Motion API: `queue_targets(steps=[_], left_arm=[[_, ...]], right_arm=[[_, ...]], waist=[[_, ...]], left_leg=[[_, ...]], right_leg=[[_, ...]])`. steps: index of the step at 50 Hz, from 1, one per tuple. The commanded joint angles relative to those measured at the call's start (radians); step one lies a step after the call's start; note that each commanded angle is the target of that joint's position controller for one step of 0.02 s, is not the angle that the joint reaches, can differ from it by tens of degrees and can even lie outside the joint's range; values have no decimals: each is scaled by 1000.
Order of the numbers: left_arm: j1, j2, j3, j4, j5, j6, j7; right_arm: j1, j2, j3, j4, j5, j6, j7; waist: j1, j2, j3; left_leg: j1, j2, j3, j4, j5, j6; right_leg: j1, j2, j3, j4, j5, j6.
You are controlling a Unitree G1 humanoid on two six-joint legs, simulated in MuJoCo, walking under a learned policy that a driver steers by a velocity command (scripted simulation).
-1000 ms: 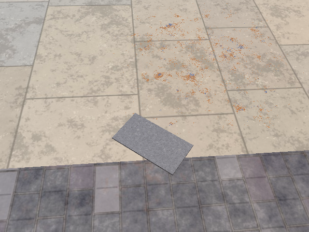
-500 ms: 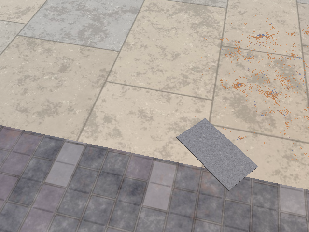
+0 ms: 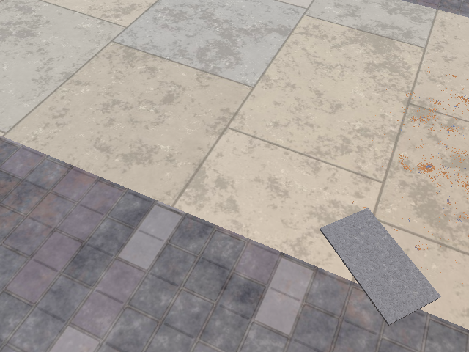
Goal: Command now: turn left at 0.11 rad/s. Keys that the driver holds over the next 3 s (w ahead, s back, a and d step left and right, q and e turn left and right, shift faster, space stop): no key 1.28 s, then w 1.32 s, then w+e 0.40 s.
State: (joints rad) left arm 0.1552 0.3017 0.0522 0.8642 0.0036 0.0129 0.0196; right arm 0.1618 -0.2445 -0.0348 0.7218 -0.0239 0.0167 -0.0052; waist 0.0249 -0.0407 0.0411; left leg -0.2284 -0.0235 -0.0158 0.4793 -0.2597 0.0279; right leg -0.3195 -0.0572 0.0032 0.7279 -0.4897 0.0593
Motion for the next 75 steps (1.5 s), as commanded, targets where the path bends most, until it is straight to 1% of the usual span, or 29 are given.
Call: queue_targets(steps=[1, 3, 4, 5, 6, 7, 8, 9, 10, 11, 12, 13, 15, 18, 21, 25, 38, 50, 64, 65, 66, 67, 68, 69, 70, 72, 73, 74, 75], left_arm=[[-4, 111, 32, -41, 0, 1, 12], [17, 79, 23, -25, -4, -1, 8], [6, 68, 19, -23, -6, -3, 7], [-2, 65, 16, -21, -8, -5, 6], [3, 63, 15, -15, -9, -6, 5], [20, 59, 12, -5, -6, -8, 3], [28, 69, 10, 1, 5, -10, 0], [31, 111, 15, 0, 13, -11, 2], [25, 171, 28, 5, 4, -10, 3], [7, 145, 26, 17, -5, -11, -4], [-5, 109, 17, 17, -2, -16, -8], [-11, 98, 12, 25, 6, -22, -7], [-7, 91, 7, 42, 7, -34, -6], [8, 89, 2, 65, 2, -36, 0], [10, 87, -1, 81, 2, -32, 7], [13, 82, -6, 100, 2, -29, 10], [30, 60, -16, 150, 1, -23, 13], [69, 45, -24, 181, 0, -22, 18], [124, 20, -32, 202, -2, -23, 22], [145, 9, -34, 213, -2, -21, 23], [152, 17, -30, 215, -9, -19, 25], [148, 32, -24, 208, -14, -18, 28], [144, 37, -22, 198, -16, -22, 29], [148, 34, -21, 191, -18, -32, 28], [161, 30, -20, 189, -22, -45, 24], [205, 35, -14, 192, -28, -68, 14], [233, 47, -9, 194, -31, -77, 9], [260, 64, -3, 198, -34, -83, 5], [274, 84, 3, 199, -35, -88, 1]], right_arm=[[-51, -159, -37, -42, 6, -39, -5], [-63, -140, -32, -26, 9, -38, -7], [-65, -136, -31, -19, 9, -36, -8], [-65, -133, -30, -11, 10, -33, -8], [-70, -130, -29, -3, 14, -29, -8], [-76, -124, -26, 6, 20, -26, -7], [-54, -117, -24, 22, 24, -27, -5], [-22, -108, -21, 34, 14, -32, -2], [16, -120, -27, 43, 3, -35, 3], [-3, -111, -24, 48, 2, -32, -1], [-40, -124, -27, 51, 6, -28, -5], [-52, -118, -28, 53, 11, -23, -11], [-44, -117, -29, 66, 12, -11, -17], [-35, -113, -31, 94, 14, -11, -18], [-26, -114, -32, 123, 16, -13, -18], [-11, -117, -31, 162, 17, -16, -21], [26, -114, -21, 258, 21, -19, -31], [49, -96, -9, 312, 22, -19, -34], [83, -74, 1, 348, 24, -19, -36], [103, -63, 4, 359, 24, -17, -37], [110, -71, 0, 362, 30, -15, -39], [111, -84, -5, 358, 36, -15, -41], [104, -87, -7, 349, 36, -21, -41], [102, -80, -6, 342, 38, -32, -39], [107, -69, -5, 338, 41, -47, -35], [106, -53, -4, 328, 46, -75, -23], [93, -41, -2, 318, 47, -87, -16], [77, -25, 1, 305, 48, -100, -9], [70, -8, 4, 295, 52, -112, -3]], waist=[[-5, 199, -70], [1, 183, -86], [-7, 181, -87], [-13, 178, -90], [-8, 172, -94], [7, 162, -94], [12, 137, -93], [-9, 88, -98], [-54, 0, -81], [-44, -44, -66], [-25, -22, -44], [-25, -21, -45], [-24, -17, -41], [-18, 6, -41], [-14, 26, -34], [-13, 43, -30], [-17, 40, -19], [-20, 41, -9], [-22, 43, 2], [-22, 43, -21], [-23, 41, -6], [-24, 37, 30], [-23, 35, 79], [-22, 32, 111], [-19, 27, 121], [-7, 4, 107], [3, -21, 101], [10, -63, 95], [5, -113, 90]], left_leg=[[73, 255, -235, -157, 423, 174], [64, 225, -184, -137, 465, 167], [69, 217, -176, -129, 467, 167], [73, 213, -177, -122, 459, 168], [73, 208, -177, -112, 437, 165], [61, 194, -168, -101, 390, 148], [39, 172, -162, -100, 302, 112], [12, 136, -145, -86, 187, 68], [-10, 81, -102, -84, 95, 39], [36, 46, -57, -78, 63, 10], [54, 43, -51, -55, 68, 0], [63, 47, -49, -45, 98, 2], [62, 51, -53, -44, 149, 7], [61, 52, -51, -48, 161, 5], [53, 50, -46, -51, 163, -3], [50, 49, -41, -53, 169, -10], [48, 49, -31, -57, 167, -16], [39, 45, -22, -62, 150, -17], [24, 41, -14, -64, 133, -18], [32, 30, -2, -65, 30, -16], [10, 12, 11, -52, -147, -4], [-37, 7, 9, -42, -323, 12], [-90, 16, -8, -43, -427, 29], [-123, 29, -27, -41, -457, 43], [-138, 40, -42, -29, -440, 52], [-170, 43, -43, 23, -381, 57], [-201, 32, -27, 65, -342, 54], [-231, 15, 3, 123, -283, 49], [-240, 2, 38, 185, -212, 48]], right_leg=[[-71, -24, 47, 118, 3, 22], [-16, -19, 30, 61, 41, 25], [3, -15, 20, 10, 60, 24], [24, -9, 12, -45, 87, 23], [58, -2, 3, -121, 140, 20], [113, 6, -8, -237, 242, 11], [179, 0, 6, -333, 395, -2], [233, -45, 58, -338, 543, -22], [223, -66, 55, -288, 556, -54], [136, -49, 53, -293, 403, -80], [101, -37, 54, -315, 350, -79], [89, -35, 53, -327, 345, -70], [101, -24, 43, -325, 374, -56], [116, -15, 35, -319, 368, -53], [123, -9, 31, -317, 360, -57], [127, -2, 27, -315, 360, -60], [122, 17, 13, -318, 357, -60], [109, 26, 7, -321, 343, -60], [96, 32, 4, -321, 330, -61], [104, 43, -7, -323, 230, -65], [84, 58, -15, -312, 65, -78], [43, 59, -6, -306, -104, -97], [-2, 46, 18, -313, -212, -117], [-27, 28, 48, -317, -252, -135], [-28, 8, 79, -320, -250, -150], [14, -34, 150, -333, -243, -185], [50, -65, 208, -361, -258, -208], [89, -113, 290, -407, -275, -238], [110, -173, 384, -461, -281, -270]])
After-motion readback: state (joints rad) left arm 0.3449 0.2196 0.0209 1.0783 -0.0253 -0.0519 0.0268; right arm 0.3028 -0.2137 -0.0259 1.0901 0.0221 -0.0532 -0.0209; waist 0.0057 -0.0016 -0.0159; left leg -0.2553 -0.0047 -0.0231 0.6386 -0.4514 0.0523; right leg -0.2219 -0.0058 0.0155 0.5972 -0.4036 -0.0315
